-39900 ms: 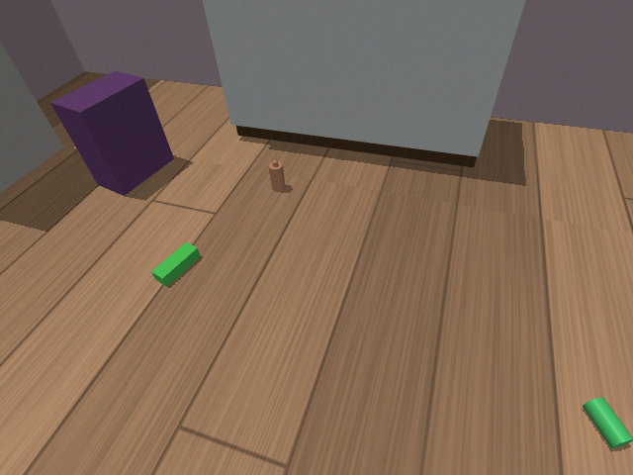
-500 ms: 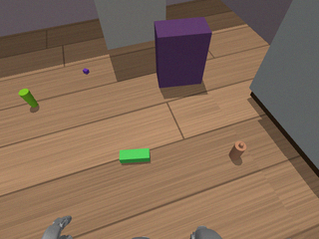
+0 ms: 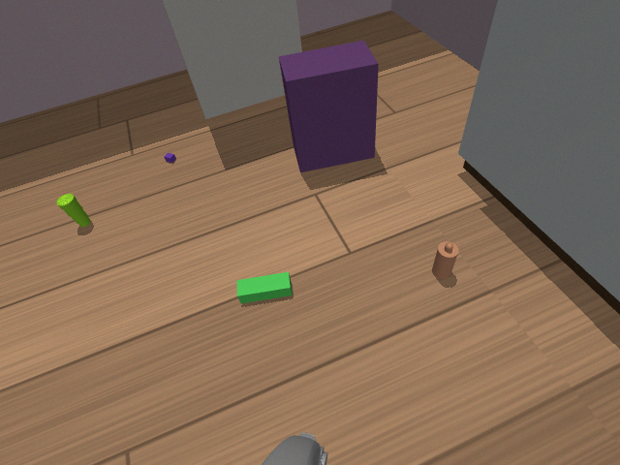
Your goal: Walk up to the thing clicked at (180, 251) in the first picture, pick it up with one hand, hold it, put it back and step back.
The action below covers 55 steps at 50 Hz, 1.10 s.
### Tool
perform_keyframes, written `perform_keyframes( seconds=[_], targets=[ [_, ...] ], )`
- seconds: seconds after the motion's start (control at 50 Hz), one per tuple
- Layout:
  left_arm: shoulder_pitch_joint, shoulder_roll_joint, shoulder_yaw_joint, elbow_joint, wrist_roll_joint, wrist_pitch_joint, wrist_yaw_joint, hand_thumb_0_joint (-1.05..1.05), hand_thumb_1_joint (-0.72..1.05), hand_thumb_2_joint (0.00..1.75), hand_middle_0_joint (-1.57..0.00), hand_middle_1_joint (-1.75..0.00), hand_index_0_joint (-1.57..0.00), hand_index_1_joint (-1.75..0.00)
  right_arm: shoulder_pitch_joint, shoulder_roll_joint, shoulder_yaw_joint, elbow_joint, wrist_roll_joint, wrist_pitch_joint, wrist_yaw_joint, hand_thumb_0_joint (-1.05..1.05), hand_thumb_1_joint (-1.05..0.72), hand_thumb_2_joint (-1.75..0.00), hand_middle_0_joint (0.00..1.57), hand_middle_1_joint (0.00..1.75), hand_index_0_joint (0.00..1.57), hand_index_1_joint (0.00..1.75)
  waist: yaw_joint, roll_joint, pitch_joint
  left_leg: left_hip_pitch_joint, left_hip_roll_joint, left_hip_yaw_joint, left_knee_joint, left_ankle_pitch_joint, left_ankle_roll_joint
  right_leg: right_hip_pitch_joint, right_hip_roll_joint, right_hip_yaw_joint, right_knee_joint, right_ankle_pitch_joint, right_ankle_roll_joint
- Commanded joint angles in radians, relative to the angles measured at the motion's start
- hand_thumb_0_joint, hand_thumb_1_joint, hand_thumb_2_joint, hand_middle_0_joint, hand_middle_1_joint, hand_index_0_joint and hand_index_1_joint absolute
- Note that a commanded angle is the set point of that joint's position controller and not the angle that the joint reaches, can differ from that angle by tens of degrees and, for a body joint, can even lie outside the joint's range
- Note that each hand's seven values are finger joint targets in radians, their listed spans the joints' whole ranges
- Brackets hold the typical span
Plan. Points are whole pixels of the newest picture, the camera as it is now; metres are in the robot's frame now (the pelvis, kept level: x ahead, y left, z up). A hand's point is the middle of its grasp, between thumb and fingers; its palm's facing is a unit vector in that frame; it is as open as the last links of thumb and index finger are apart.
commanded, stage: step back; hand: left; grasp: from above
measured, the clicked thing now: (264, 287) +0.80 +0.33 -0.73
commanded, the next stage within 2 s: stand in 1.68 s
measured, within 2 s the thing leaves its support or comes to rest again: neither
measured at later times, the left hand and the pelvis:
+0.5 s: hand out of the picture -0.10 +0.27 -0.15, palm faces +0.02 -0.92 -0.40, open 7.4 cm; pelvis -0.18 -0.01 -0.01, yaw +1 degrees
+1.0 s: hand out of the picture -0.22 +0.27 -0.14, palm faces +0.08 -0.92 -0.39, open 7.4 cm; pelvis -0.26 -0.01 +0.00, yaw +4 degrees
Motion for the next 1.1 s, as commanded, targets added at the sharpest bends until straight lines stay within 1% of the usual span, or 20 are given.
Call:
perform_keyframes(
  seconds=[0.0,0.1,0.16,0.2,0.22,0.28,0.38,0.46,0.5,0.52,0.54,0.6,0.7,0.78,0.82,0.84,0.9,1.02,1.06,1.08],
  targets=[
    [-0.125,0.265,0.077,-0.148,0.007,-0.045,0.035,0.0,0.9,0.9,-0.2,-0.3,-0.2,-0.3,0.032,-0.163,-0.043,-0.07,-0.001,-0.033,-0.019,0.0,-0.9,-0.9,0.2,0.3,0.2,0.3,-0.01,-0.19,-0.093,0.051,0.019,-0.003,0.028,-0.039,-0.017,0.022,-0.202,0.15,-0.203,0.348,-0.178],
    [-0.058,0.271,0.073,-0.141,-0.008,-0.028,0.045,0.0,0.9,0.9,-0.2,-0.3,-0.2,-0.3,0.035,-0.138,-0.038,-0.071,-0.014,-0.045,-0.015,0.0,-0.9,-0.9,0.2,0.3,0.2,0.3,0.027,-0.235,-0.17,0.125,0.085,0.1,-0.404,-0.063,-0.003,0.216,-0.235,0.176,-0.094,0.529,-0.18],
    [-0.101,0.26,0.056,-0.157,-0.025,-0.012,0.036,0.0,0.9,0.9,-0.2,-0.3,-0.2,-0.3,0.123,-0.163,-0.054,-0.024,-0.019,-0.049,-0.013,0.0,-0.9,-0.9,0.2,0.3,0.2,0.3,-0.02,-0.166,-0.21,0.327,0.106,0.105,-0.694,0.253,0.03,0.091,-0.181,0.133,0.004,0.411,-0.105],
    [-0.162,0.239,0.05,-0.172,-0.041,-0.011,0.04,0.0,0.9,0.9,-0.2,-0.3,-0.2,-0.3,0.048,-0.345,-0.086,-0.054,-0.022,-0.04,0.002,0.0,-0.9,-0.9,0.2,0.3,0.2,0.3,-0.05,0.215,-0.178,0.258,0.453,-0.338,-0.762,0.422,0.256,-0.128,0.079,-0.052,0.295,-0.22,-0.007],
    [-0.201,0.253,0.067,-0.164,-0.024,-0.008,0.048,0.0,0.9,0.9,-0.2,-0.3,-0.2,-0.3,0.029,-0.345,-0.088,-0.062,-0.031,-0.049,0.001,0.0,-0.9,-0.9,0.2,0.3,0.2,0.3,-0.076,0.193,-0.132,0.154,0.519,-0.44,-0.797,0.444,0.33,-0.119,0.089,0.091,0.505,-0.327,-0.001],
    [-0.095,0.231,0.061,-0.102,-0.045,-0.003,0.041,0.0,0.9,0.9,-0.2,-0.3,-0.2,-0.3,-0.062,-0.235,-0.048,-0.073,-0.034,-0.052,-0.015,0.0,-0.9,-0.9,0.2,0.3,0.2,0.3,0.015,0.059,-0.123,0.211,0.387,-0.136,-0.687,0.582,0.246,-0.173,0.112,0.145,0.663,-0.203,-0.02],
    [-0.076,0.21,0.052,-0.086,-0.028,-0.02,0.025,0.0,0.9,0.9,-0.2,-0.3,-0.2,-0.3,-0.018,-0.212,-0.053,-0.084,-0.04,-0.038,-0.011,0.0,-0.9,-0.9,0.2,0.3,0.2,0.3,-0.036,0.147,-0.133,0.361,0.365,-0.112,-0.653,0.479,0.259,-0.147,0.069,0.039,0.3,-0.207,0.033],
    [0.018,0.2,0.048,-0.007,-0.017,-0.049,0.021,0.0,0.9,0.9,-0.2,-0.3,-0.2,-0.3,-0.03,-0.247,-0.062,-0.07,-0.025,-0.019,-0.003,0.0,-0.9,-0.9,0.2,0.3,0.2,0.3,-0.008,0.16,-0.212,0.333,0.334,-0.075,-0.596,0.293,0.193,0.081,0.065,-0.062,-0.208,-0.019,-0.007],
    [0.056,0.272,0.071,0.016,0.009,-0.064,0.024,0.0,0.9,0.9,-0.2,-0.3,-0.2,-0.3,-0.027,-0.168,-0.036,-0.078,-0.017,-0.015,0.003,0.0,-0.9,-0.9,0.2,0.3,0.2,0.3,-0.001,-0.038,-0.174,0.043,0.206,-0.001,-0.414,0.031,0.087,0.216,-0.063,0.21,-0.305,-0.11,-0.063],
    [-0.011,0.397,0.1,-0.015,0.011,-0.058,0.022,0.0,0.9,0.9,-0.2,-0.3,-0.2,-0.3,-0.099,-0.138,-0.036,-0.103,-0.011,-0.018,-0.009,0.0,-0.9,-0.9,0.2,0.3,0.2,0.3,0.047,-0.285,-0.117,0.0,0.054,0.022,-0.224,-0.13,0.024,-0.031,-0.32,0.505,-0.398,-0.265,-0.204],
    [-0.091,0.426,0.103,-0.048,0.012,-0.063,0.025,0.0,0.9,0.9,-0.2,-0.3,-0.2,-0.3,-0.104,-0.186,-0.054,-0.092,-0.017,-0.015,-0.014,0.0,-0.9,-0.9,0.2,0.3,0.2,0.3,0.038,-0.253,-0.036,0.059,0.094,-0.077,-0.07,-0.129,-0.005,-0.216,-0.413,0.605,-0.437,-0.324,-0.278],
    [-0.184,0.286,0.071,-0.062,0.005,-0.077,0.03,0.0,0.9,0.9,-0.2,-0.3,-0.2,-0.3,-0.007,-0.173,-0.049,-0.025,-0.005,-0.033,-0.006,0.0,-0.9,-0.9,0.2,0.3,0.2,0.3,-0.043,-0.096,-0.037,0.053,0.038,-0.044,0.007,0.017,0.004,-0.111,-0.211,0.239,-0.292,-0.035,-0.169],
    [-0.049,0.296,0.079,-0.025,0.015,-0.085,0.016,0.0,0.9,0.9,-0.2,-0.3,-0.2,-0.3,-0.047,-0.153,-0.039,-0.022,-0.029,-0.061,0.013,0.0,-0.9,-0.9,0.2,0.3,0.2,0.3,0.051,-0.194,-0.075,0.056,0.102,0.057,-0.326,-0.06,-0.01,0.086,-0.21,0.258,-0.3,-0.3,-0.172],
    [-0.069,0.257,0.045,-0.025,0.0,-0.061,0.003,0.0,0.9,0.9,-0.2,-0.3,-0.2,-0.3,0.067,-0.148,-0.056,0.052,-0.03,-0.093,0.013,0.0,-0.9,-0.9,0.2,0.3,0.2,0.3,-0.023,-0.123,-0.105,0.445,0.083,0.108,-0.751,0.099,0.026,-0.084,-0.155,0.131,-0.139,-0.13,-0.115],
    [-0.086,0.177,0.019,-0.025,-0.026,-0.059,-0.001,0.0,0.9,0.9,-0.2,-0.3,-0.2,-0.3,0.063,-0.273,-0.074,0.045,-0.041,-0.106,0.007,0.0,-0.9,-0.9,0.2,0.3,0.2,0.3,-0.047,0.168,-0.114,0.458,0.42,-0.455,-0.901,-0.339,0.175,-0.324,0.019,-0.05,0.123,-0.206,-0.011],
    [-0.132,0.272,0.05,-0.011,-0.013,-0.062,0.005,0.0,0.9,0.9,-0.2,-0.3,-0.2,-0.3,0.047,-0.306,-0.084,0.035,-0.033,-0.108,0.012,0.0,-0.9,-0.9,0.2,0.3,0.2,0.3,-0.064,0.088,-0.042,0.266,0.47,-0.498,-0.93,-0.411,0.255,-0.226,-0.018,0.046,0.236,-0.245,-0.012],
    [-0.076,0.232,0.038,0.02,-0.026,-0.074,-0.011,0.0,0.9,0.9,-0.2,-0.3,-0.2,-0.3,-0.007,-0.214,-0.051,0.033,-0.038,-0.121,0.007,0.0,-0.9,-0.9,0.2,0.3,0.2,0.3,-0.017,0.066,-0.037,0.301,0.348,-0.242,-0.855,-0.166,0.179,-0.181,-0.036,0.036,0.164,-0.126,-0.016],
    [0.01,0.211,0.05,0.09,-0.007,-0.093,-0.003,0.0,0.9,0.9,-0.2,-0.3,-0.2,-0.3,-0.046,-0.166,-0.038,0.032,-0.022,-0.083,0.019,0.0,-0.9,-0.9,0.2,0.3,0.2,0.3,0.029,0.076,-0.073,0.08,0.248,-0.046,-0.69,-0.158,0.091,0.228,0.048,-0.068,-0.223,0.014,-0.022],
    [0.051,0.335,0.077,0.093,0.007,-0.101,0.006,0.0,0.9,0.9,-0.2,-0.3,-0.2,-0.3,-0.053,-0.109,-0.025,0.015,-0.016,-0.08,0.013,0.0,-0.9,-0.9,0.2,0.3,0.2,0.3,0.061,-0.201,-0.065,-0.072,0.071,0.054,-0.341,-0.164,0.026,0.19,-0.246,0.447,-0.447,-0.493,-0.143],
    [-0.013,0.361,0.084,0.07,0.007,-0.106,0.005,0.0,0.9,0.9,-0.2,-0.3,-0.2,-0.3,-0.042,-0.151,-0.038,0.029,-0.022,-0.08,0.006,0.0,-0.9,-0.9,0.2,0.3,0.2,0.3,0.043,-0.176,0.003,-0.038,0.104,0.019,-0.214,-0.114,0.015,0.071,-0.357,0.541,-0.485,-0.558,-0.21]
  ],
)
